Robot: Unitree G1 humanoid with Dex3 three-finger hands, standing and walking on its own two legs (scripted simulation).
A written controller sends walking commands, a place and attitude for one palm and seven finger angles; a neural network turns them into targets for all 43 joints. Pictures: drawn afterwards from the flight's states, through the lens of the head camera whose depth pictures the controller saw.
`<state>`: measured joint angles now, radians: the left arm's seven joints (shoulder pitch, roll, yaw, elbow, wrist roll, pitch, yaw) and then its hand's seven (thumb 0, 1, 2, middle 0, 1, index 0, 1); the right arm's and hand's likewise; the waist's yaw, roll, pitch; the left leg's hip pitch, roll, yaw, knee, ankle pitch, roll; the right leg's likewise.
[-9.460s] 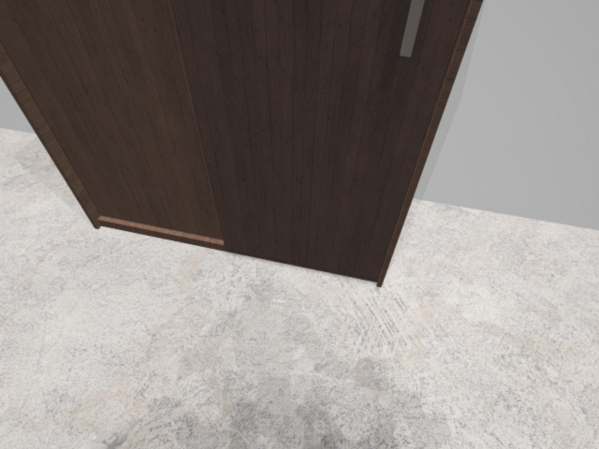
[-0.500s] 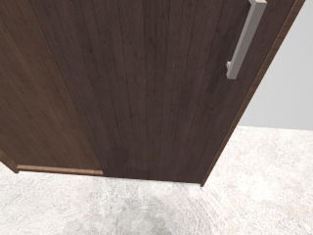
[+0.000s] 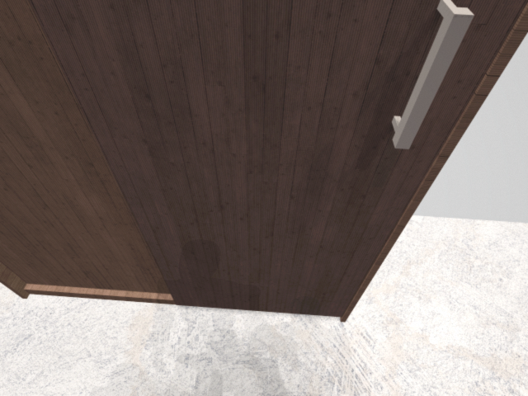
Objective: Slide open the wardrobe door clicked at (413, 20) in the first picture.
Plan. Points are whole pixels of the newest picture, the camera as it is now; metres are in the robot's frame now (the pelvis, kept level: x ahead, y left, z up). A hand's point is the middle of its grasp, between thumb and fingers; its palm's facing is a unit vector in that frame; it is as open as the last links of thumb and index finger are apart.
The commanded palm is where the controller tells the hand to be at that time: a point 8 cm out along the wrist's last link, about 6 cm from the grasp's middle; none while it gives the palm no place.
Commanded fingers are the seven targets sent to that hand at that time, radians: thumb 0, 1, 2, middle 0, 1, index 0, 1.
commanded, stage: look again from close up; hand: right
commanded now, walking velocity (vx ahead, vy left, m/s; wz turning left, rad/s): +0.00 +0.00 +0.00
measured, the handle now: (421, 80) +0.48 -0.18 +0.25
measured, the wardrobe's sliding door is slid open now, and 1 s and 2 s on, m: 0.00 0.00 0.00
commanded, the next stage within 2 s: raise the hand with hooked fingers in 0.34 s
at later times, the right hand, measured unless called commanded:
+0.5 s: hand out of the picture +0.07 -0.20 -0.15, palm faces +0.15 +0.96 -0.22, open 7.4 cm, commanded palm +0.10 -0.24 -0.06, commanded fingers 0.00 -0.81 -0.86 0.21 0.36 0.21 0.36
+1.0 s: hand out of the picture +0.13 -0.23 +0.03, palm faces +0.21 +0.98 -0.07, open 9.5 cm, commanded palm +0.12 -0.27 +0.05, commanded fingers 0.00 -0.22 -0.61 0.25 0.74 0.25 0.74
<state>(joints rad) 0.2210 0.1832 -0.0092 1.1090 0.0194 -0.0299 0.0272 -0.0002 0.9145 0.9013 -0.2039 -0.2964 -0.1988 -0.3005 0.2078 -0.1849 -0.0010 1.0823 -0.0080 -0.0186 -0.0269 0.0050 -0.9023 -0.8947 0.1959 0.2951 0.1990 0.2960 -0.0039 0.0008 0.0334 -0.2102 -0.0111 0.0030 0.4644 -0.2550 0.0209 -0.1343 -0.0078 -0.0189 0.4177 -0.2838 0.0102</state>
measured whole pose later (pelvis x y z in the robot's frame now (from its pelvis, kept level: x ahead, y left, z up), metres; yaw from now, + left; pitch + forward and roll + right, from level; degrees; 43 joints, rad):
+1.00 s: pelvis -0.06 +0.01 -0.06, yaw -4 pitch +4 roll +1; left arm 0.21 0.27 0.00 0.56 -0.03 -0.31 0.06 0.01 0.91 0.90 -0.20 -0.30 -0.20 -0.30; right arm 0.39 -0.26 -0.23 -0.13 0.29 -0.30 0.22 0.02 -0.44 -0.70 0.23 0.59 0.23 0.59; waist -0.06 -0.01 -0.03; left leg -0.61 0.00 0.10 0.95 -0.42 0.03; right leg -0.60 0.00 0.07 1.00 -0.47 0.02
